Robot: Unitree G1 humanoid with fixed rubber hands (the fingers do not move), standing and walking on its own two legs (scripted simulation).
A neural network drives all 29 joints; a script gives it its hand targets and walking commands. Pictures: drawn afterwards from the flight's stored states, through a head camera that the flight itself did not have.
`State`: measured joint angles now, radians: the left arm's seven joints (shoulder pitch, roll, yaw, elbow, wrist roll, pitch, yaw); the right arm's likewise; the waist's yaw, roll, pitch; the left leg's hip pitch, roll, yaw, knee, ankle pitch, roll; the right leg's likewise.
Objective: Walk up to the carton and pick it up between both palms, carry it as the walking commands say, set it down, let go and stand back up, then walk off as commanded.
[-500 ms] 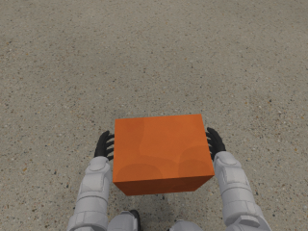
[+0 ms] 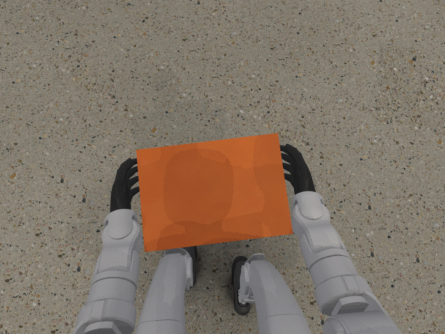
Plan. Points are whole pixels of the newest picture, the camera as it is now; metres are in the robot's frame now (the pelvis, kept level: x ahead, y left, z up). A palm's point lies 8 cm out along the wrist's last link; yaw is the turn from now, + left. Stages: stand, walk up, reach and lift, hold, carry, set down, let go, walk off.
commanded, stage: set down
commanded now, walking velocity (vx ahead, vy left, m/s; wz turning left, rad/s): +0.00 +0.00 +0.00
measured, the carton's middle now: (215, 193) +0.34 +0.01 -0.16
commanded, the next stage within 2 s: none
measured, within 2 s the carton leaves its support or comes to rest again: neither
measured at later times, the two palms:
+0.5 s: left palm (138, 194) +0.35 +0.18 -0.21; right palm (286, 179) +0.37 -0.15 -0.19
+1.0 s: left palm (148, 184) +0.39 +0.18 -0.30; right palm (275, 171) +0.41 -0.15 -0.28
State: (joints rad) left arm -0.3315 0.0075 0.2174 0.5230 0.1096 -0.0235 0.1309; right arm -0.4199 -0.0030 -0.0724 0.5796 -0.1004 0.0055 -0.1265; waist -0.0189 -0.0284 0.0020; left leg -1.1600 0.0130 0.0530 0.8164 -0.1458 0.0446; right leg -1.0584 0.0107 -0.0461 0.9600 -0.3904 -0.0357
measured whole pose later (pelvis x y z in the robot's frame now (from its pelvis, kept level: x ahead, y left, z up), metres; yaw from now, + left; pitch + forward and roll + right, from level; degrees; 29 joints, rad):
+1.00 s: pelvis -0.04 +0.01 -0.14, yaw -1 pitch +43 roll -1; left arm -0.77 0.12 0.21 0.55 -0.04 0.07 0.19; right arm -0.86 -0.16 -0.05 0.60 0.10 0.08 -0.17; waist -0.02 -0.04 0.07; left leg -1.87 0.04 0.05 1.37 -0.25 0.04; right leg -1.75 0.01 -0.05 1.53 -0.53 -0.03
